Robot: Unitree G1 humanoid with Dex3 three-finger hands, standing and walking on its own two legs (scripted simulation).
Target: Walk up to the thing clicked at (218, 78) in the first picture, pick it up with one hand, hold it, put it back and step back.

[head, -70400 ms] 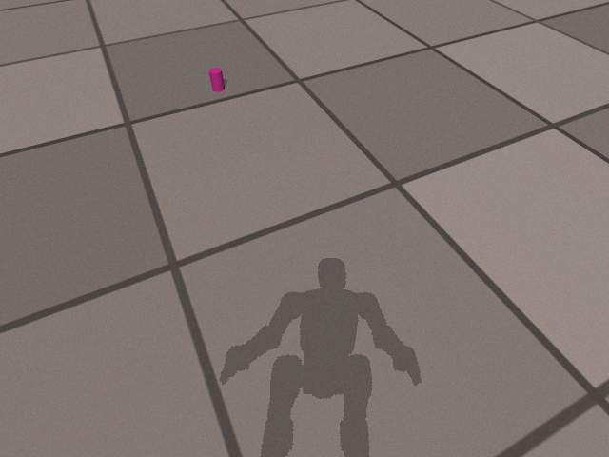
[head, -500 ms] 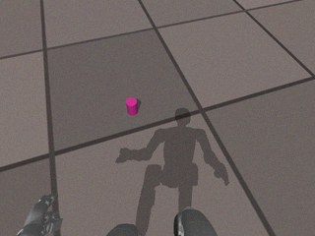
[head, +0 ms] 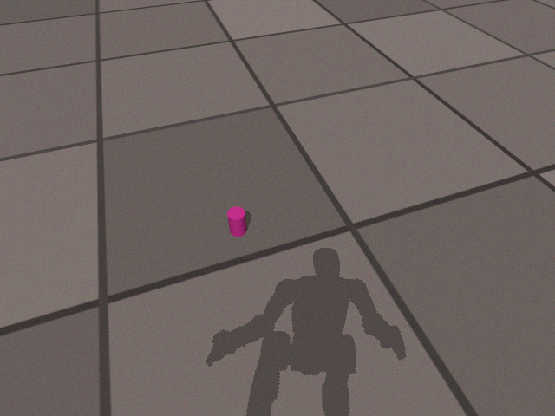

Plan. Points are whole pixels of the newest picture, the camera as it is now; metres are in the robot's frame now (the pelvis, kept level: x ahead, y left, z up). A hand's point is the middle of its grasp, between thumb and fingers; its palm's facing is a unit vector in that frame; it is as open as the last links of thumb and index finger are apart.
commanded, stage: step back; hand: left
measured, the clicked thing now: (237, 221) +0.99 +0.21 -0.70
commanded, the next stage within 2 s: stand in 0.68 s
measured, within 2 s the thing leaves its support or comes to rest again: neither
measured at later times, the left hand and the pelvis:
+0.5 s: hand out of the picture +0.12 +0.26 -0.14, palm faces +0.01 -0.93 -0.36, open 7.3 cm; pelvis +0.03 +0.00 +0.01, yaw +0 degrees
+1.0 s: hand out of the picture +0.10 +0.24 -0.14, palm faces -0.01 -0.94 -0.34, open 7.3 cm; pelvis +0.02 -0.01 +0.02, yaw +0 degrees
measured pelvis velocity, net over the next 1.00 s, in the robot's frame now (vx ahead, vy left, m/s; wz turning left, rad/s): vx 0.02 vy -0.01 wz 0.00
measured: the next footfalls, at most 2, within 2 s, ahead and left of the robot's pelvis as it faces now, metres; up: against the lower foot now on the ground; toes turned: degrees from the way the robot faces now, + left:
none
